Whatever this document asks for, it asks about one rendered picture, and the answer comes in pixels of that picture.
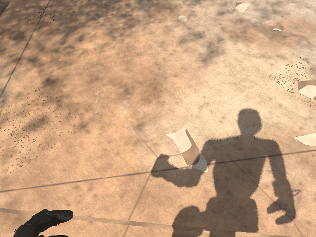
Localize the robot left hand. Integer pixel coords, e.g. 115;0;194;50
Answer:
13;208;73;237

